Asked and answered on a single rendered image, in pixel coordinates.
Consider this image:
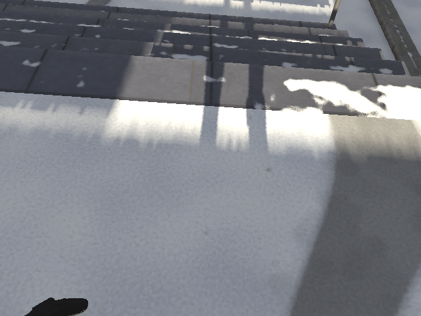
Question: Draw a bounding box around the left robot hand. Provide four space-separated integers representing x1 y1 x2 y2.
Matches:
25 298 88 316

